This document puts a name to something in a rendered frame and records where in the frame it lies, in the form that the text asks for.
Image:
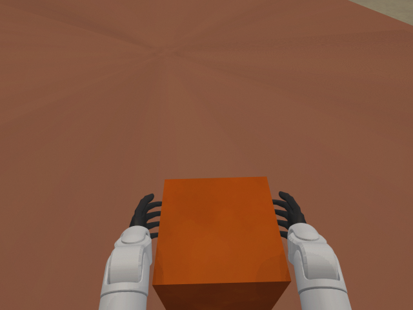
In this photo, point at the robot left forearm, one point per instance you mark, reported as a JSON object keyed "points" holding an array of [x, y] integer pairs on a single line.
{"points": [[126, 277]]}

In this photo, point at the left robot hand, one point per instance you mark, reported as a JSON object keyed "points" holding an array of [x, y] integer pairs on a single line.
{"points": [[141, 216]]}

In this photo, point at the robot right forearm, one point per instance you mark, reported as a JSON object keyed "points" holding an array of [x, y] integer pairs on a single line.
{"points": [[320, 282]]}

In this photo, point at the right robot hand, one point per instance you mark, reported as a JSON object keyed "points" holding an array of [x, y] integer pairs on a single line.
{"points": [[293, 213]]}

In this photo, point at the carton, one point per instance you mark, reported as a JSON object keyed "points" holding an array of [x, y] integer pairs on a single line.
{"points": [[219, 246]]}

